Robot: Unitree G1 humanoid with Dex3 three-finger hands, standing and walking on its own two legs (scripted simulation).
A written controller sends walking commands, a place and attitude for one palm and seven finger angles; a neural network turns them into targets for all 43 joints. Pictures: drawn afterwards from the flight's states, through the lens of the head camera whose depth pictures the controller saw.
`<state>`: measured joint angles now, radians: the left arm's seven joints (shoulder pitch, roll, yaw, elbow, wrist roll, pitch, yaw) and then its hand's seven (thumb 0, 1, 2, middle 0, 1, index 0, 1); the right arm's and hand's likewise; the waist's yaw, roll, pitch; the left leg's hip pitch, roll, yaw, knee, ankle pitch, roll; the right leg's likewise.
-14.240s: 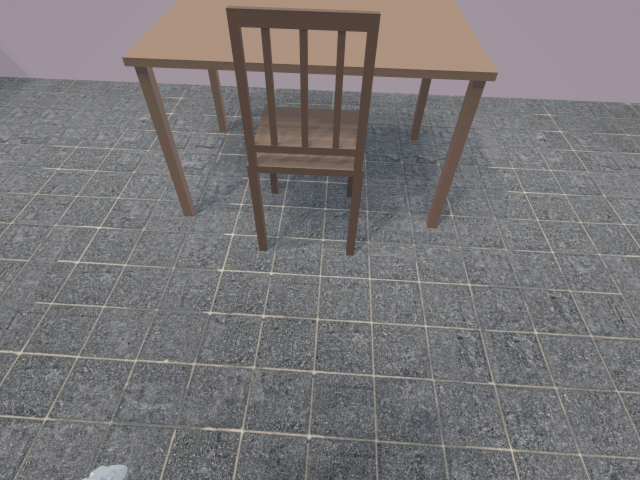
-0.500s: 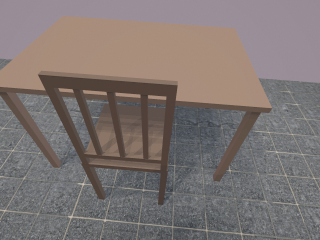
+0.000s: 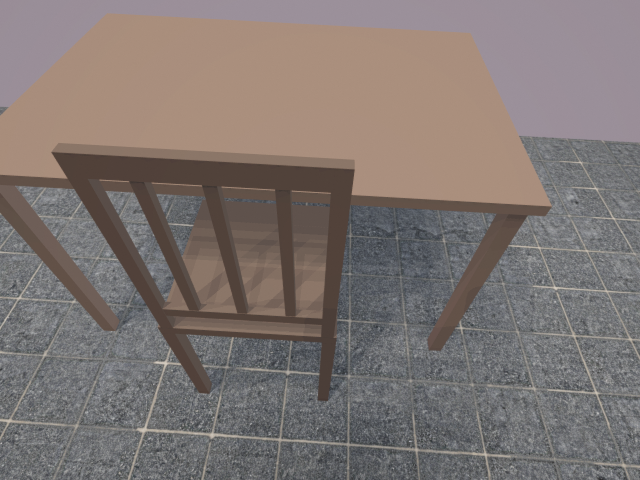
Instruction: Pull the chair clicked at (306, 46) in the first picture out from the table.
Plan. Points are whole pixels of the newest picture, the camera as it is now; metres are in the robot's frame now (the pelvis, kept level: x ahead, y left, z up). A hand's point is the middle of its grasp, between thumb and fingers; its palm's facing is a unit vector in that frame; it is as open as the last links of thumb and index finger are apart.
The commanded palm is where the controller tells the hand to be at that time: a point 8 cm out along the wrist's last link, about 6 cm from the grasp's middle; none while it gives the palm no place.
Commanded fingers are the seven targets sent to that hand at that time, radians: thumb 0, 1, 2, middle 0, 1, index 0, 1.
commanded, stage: come to a stop and stand still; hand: left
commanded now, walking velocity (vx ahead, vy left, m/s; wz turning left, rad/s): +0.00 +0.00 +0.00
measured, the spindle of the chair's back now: (230, 258) +0.46 +0.18 -0.07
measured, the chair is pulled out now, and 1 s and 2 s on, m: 0.00 0.00 0.00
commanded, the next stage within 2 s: look again from close up in 0.50 s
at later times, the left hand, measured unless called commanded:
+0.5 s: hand out of the picture -0.04 +0.16 -0.17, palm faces +0.00 -0.98 -0.22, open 7.4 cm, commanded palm none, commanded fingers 0.00 0.90 0.90 -0.20 -0.30 -0.20 -0.30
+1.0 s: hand out of the picture -0.04 +0.14 -0.17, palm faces +0.03 -0.98 -0.18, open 7.3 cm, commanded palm none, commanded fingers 0.00 0.90 0.90 -0.20 -0.30 -0.20 -0.30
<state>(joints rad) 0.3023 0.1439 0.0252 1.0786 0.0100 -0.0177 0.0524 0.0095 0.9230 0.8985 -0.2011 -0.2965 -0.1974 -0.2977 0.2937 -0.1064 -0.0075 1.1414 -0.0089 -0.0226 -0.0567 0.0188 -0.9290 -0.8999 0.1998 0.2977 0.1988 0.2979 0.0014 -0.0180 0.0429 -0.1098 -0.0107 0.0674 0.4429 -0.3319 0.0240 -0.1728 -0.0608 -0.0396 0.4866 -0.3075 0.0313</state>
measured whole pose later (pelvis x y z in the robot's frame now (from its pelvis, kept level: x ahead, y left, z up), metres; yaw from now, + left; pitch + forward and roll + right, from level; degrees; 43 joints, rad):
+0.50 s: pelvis -0.05 -0.02 +0.00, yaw +0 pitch -1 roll +1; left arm 0.29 0.16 -0.02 1.06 0.01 0.00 0.02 0.00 0.91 0.90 -0.20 -0.30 -0.20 -0.30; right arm 0.29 -0.18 0.02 1.06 -0.02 -0.01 -0.01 0.00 -0.92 -0.90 0.20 0.30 0.20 0.30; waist 0.00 0.02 0.02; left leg -0.18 0.01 0.07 0.46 -0.27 0.01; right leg -0.25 -0.04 -0.03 0.50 -0.24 0.01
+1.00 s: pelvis -0.03 -0.03 +0.00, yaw +0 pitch -1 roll +1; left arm 0.30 0.13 -0.02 1.13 0.01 -0.02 0.03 0.01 0.92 0.90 -0.20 -0.30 -0.20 -0.30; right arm 0.28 -0.14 0.03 1.15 -0.01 -0.02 -0.02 0.00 -0.92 -0.90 0.20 0.30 0.20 0.30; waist 0.00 0.01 0.03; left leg -0.14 0.02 0.06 0.44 -0.28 -0.01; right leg -0.20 -0.03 -0.05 0.48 -0.26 -0.01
